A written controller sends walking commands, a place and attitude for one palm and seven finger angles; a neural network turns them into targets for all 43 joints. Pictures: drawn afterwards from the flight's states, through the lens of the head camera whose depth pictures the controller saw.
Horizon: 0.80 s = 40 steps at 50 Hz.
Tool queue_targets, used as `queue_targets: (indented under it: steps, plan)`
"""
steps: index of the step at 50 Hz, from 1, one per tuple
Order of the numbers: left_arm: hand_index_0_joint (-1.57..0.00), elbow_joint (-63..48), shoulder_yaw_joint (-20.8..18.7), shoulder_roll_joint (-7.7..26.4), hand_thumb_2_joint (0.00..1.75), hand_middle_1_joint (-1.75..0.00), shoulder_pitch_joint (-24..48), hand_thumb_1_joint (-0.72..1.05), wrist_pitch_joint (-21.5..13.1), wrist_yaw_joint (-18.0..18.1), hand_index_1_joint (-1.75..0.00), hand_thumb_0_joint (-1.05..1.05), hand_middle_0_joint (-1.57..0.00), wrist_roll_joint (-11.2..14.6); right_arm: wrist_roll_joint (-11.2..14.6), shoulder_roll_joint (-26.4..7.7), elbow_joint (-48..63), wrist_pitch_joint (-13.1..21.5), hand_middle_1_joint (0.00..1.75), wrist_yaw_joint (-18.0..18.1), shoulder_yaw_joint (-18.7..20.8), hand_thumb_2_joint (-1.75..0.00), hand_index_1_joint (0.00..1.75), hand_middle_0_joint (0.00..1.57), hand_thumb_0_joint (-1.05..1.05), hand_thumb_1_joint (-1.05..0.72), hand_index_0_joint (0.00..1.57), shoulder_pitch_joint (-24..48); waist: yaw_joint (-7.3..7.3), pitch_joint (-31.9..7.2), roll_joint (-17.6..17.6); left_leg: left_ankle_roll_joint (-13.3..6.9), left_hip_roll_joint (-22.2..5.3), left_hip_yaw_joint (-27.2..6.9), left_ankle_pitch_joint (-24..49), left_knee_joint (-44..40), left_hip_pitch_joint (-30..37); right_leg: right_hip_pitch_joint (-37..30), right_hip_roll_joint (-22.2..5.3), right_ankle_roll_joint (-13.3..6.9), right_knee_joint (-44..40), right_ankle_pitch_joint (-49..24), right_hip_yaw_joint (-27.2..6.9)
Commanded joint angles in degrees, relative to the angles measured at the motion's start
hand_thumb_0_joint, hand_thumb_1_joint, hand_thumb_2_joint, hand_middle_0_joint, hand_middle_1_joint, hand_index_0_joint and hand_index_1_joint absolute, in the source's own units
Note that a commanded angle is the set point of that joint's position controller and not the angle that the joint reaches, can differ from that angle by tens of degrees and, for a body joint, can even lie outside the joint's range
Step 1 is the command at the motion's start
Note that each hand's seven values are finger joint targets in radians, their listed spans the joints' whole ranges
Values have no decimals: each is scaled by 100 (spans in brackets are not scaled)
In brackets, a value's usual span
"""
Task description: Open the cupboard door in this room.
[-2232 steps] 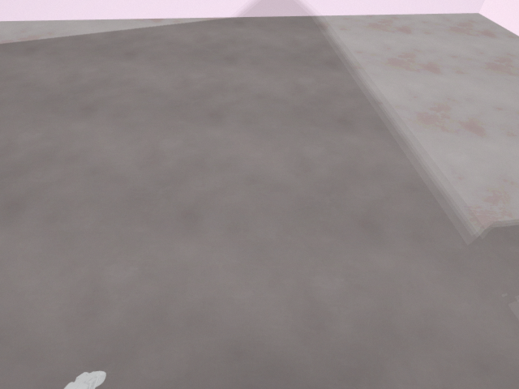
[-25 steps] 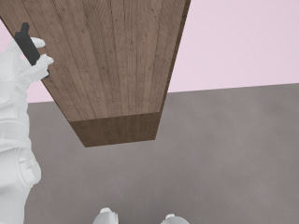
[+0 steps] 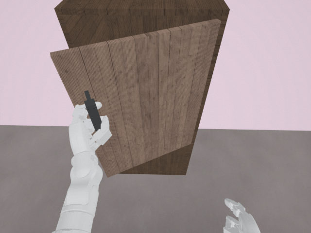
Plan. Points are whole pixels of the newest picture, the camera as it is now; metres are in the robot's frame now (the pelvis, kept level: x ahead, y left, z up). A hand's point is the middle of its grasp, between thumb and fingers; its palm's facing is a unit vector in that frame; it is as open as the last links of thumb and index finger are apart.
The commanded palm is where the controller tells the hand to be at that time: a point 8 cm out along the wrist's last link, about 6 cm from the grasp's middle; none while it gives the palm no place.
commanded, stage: pull the door open along its arc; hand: left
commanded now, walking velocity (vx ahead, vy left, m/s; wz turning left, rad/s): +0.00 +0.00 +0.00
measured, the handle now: (94, 114) +0.39 +0.19 +0.10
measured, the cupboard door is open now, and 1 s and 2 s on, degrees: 26 42 43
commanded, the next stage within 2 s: open thumb and fingers to let go in 0.24 s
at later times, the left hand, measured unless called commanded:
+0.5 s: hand (133, 157) +0.27 +0.07 +0.10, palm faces +0.43 -0.90 +0.00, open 6.5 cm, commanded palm +0.22 +0.12 +0.10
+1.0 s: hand (127, 160) +0.26 +0.08 +0.10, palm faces +0.39 -0.92 +0.04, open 14.0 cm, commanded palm +0.22 +0.12 +0.10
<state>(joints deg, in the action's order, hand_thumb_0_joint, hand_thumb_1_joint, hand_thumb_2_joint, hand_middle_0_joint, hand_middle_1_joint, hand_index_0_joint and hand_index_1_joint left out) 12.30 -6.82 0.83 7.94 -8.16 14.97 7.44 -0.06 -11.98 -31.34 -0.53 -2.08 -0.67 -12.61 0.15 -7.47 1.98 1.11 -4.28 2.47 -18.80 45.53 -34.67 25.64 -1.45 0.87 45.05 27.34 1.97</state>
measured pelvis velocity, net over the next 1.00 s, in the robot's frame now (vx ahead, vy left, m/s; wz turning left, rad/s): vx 0.00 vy -0.02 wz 0.04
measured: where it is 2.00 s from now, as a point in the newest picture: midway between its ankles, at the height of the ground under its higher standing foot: outside the picture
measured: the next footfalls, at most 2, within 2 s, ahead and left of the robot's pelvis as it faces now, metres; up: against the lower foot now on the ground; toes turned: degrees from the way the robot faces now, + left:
none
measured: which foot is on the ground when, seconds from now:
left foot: down 0.00-1.00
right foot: down 0.00-1.00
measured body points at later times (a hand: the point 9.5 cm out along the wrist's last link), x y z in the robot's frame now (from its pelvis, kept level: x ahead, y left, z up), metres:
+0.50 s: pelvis -0.01 -0.04 +0.01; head -0.02 -0.06 +0.46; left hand +0.24 +0.11 +0.10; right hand +0.18 -0.25 -0.09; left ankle +0.04 +0.13 -0.70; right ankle -0.05 -0.13 -0.71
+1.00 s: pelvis +0.00 -0.02 +0.01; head -0.01 -0.04 +0.46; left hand +0.24 +0.13 +0.10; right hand +0.19 -0.23 -0.08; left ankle +0.04 +0.13 -0.70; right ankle -0.05 -0.13 -0.71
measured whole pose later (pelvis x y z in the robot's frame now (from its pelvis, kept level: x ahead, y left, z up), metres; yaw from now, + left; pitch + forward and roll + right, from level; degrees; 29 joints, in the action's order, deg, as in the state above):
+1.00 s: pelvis +0.00 -0.02 +0.01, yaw +2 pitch +2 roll +0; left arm -4.7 10.9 -4.4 -12.3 -4.9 27.0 -1.7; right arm -2.8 -11.1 -31.6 -4.3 0.6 -0.9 -10.2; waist -0.7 -4.2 1.9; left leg 2.6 -3.6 0.3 -17.4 42.1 -26.4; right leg 17.2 -1.6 -0.7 43.2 27.8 4.2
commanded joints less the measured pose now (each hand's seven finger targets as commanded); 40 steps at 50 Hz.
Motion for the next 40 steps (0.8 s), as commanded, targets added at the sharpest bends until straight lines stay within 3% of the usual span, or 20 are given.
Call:
queue_targets:
  steps: [1,5,6,8,9,11,14,16,17,20,25,28,30,32,37,40]
  plan:
    - [-40,-1784,430,177,90,-135,740,90,108,1072,-135,0,-40,-719,-119,-627,818,64,30,3,241,-90,30,20,0,-90,20,347,-47,-1010,-99,-157,265,-145,1358,-606,1737,23,311,-137,-674,-2036,302]
    - [-40,-2224,1142,-334,90,-135,252,90,356,1250,-135,0,-40,-940,-158,-571,914,-97,30,101,212,-90,30,20,0,-90,20,556,79,-744,-479,-171,245,-161,1151,-705,1870,-124,249,-141,-948,-1905,264]
    - [-40,-2394,1230,-429,90,-135,-15,90,369,1242,-135,0,-40,-934,-171,-542,955,-112,30,118,215,-90,30,20,0,-90,20,625,21,-787,-420,-169,263,-126,1141,-703,1936,-206,238,-146,-1005,-1915,235]
    - [-40,-2559,1306,-449,90,-135,-697,90,380,1220,-135,0,-40,-933,-199,-487,990,-136,30,154,200,-90,30,20,0,-90,20,669,-47,-657,-638,-177,258,-120,1221,-713,1987,-389,216,-139,-1135,-2107,208]
    - [-40,-2824,1387,-481,90,-135,-979,90,353,1196,-135,0,-40,-915,-190,-461,1037,-166,30,157,186,-90,30,20,0,-90,20,746,-74,-623,-549,-175,274,-87,1285,-727,1994,-475,178,-146,-1150,-2241,169]
    - [-40,-3137,1606,-611,90,-135,-1392,90,308,1171,-135,0,-40,-932,-204,-406,1083,-182,30,138,159,-90,30,20,0,-90,20,800,-71,-494,-578,-182,293,-86,1370,-702,2013,-529,153,-141,-1166,-2438,170]
    - [-40,-3192,1860,-684,90,-135,-922,90,276,1378,-135,0,-40,-1130,-257,-388,1041,-151,30,140,126,-90,30,20,0,-90,20,942,49,-81,-470,-202,321,-167,1088,-602,1920,-231,103,-126,-1271,-2061,78]
    - [-40,-2958,1844,-690,90,-135,-686,90,262,1572,-135,0,-40,-1272,-302,-358,945,-143,30,158,104,-90,30,20,0,-90,20,1016,52,50,-600,-208,370,-208,913,-519,1818,-103,52,-119,-1361,-1727,-24]
    - [-40,-2878,1748,-575,90,-135,-172,90,228,1657,-135,0,-40,-1304,-314,-360,847,-147,30,188,81,-90,30,20,0,-90,20,1064,115,107,-621,-218,390,-226,834,-478,1778,12,18,-109,-1405,-1559,-91]
    - [-38,-2757,1490,-454,81,-133,-382,69,155,1656,-133,0,-38,-1100,-327,-315,783,-139,30,278,104,-90,30,20,0,-90,20,1140,-76,-132,-752,-211,447,-194,814,-487,1797,-241,-62,-80,-1580,-1497,-260]
    - [-36,-2633,1469,-423,66,-129,-262,34,15,1352,-129,0,-36,-937,-320,-328,684,-135,30,368,116,-90,30,20,0,-90,20,1116,-77,-296,-720,-220,434,-193,991,-572,1872,-408,-119,-26,-1513,-2049,-296]
    - [-35,-2625,1304,-328,57,-127,-706,13,-60,1203,-127,0,-35,-830,-301,-349,693,-124,30,355,153,-90,30,20,0,-90,20,996,-150,-465,-746,-208,398,-191,1247,-635,1881,-630,-86,-13,-1334,-2690,-201]
    - [-33,-2708,1297,-329,51,-125,-700,-1,-100,1111,-125,0,-33,-731,-301,-361,724,-127,30,364,143,-90,30,20,0,-90,20,987,-118,-432,-786,-207,415,-161,1275,-649,1880,-667,-113,33,-1319,-2937,-205]
    - [-32,-2846,1325,-373,45,-124,-835,-15,-148,1062,-124,0,-32,-712,-293,-365,764,-111,30,354,156,-90,30,20,0,-90,20,945,-136,-498,-752,-206,418,-141,1388,-629,1916,-726,-100,39,-1249,-3190,-187]
    - [-30,-2905,1453,-460,30,-120,-929,-50,-168,1108,-120,0,-30,-782,-295,-386,822,-95,30,317,157,-90,30,20,0,-90,20,918,-81,-317,-770,-216,404,-146,1333,-632,1899,-535,-47,2,-1216,-2883,-87]
    - [-29,-3026,1530,-477,30,-115,-997,-50,-179,1162,-115,0,-29,-889,-298,-398,864,-74,30,294,185,-90,30,20,0,-90,20,903,-90,-446,-736,-228,386,-140,1383,-596,1956,-480,-9,-44,-1151,-2733,-37]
